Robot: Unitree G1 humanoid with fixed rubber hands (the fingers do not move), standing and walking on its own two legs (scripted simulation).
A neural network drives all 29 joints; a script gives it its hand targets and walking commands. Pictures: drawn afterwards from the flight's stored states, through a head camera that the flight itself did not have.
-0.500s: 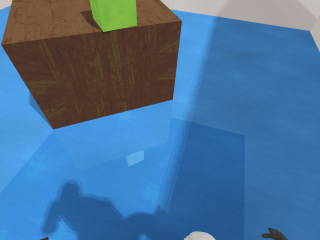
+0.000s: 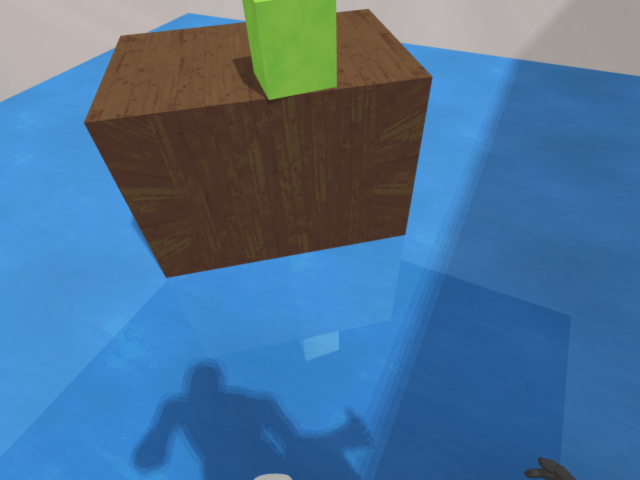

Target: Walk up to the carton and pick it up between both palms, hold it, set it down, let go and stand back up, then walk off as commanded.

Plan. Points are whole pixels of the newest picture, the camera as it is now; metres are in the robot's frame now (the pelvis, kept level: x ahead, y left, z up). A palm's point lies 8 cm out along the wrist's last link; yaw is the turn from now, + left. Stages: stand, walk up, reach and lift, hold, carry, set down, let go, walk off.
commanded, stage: walk up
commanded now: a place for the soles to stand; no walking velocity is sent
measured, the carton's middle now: (290, 36) +1.23 +0.08 +0.07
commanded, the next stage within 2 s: none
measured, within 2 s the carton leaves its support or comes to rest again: neither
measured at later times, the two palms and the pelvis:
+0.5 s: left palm (143, 465) +0.18 +0.27 -0.12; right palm (601, 443) +0.18 -0.35 -0.10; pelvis +0.09 -0.05 -0.02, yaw +2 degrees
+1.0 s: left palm out of the picture +0.16 +0.27 -0.12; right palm (547, 348) +0.31 -0.33 -0.09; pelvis +0.18 -0.04 -0.01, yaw +11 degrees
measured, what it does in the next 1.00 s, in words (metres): walks ahead: left foot, then right foot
